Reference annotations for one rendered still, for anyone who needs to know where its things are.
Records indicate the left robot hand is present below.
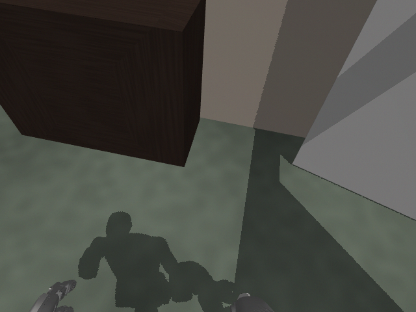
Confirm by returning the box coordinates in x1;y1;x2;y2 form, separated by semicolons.
29;280;77;312

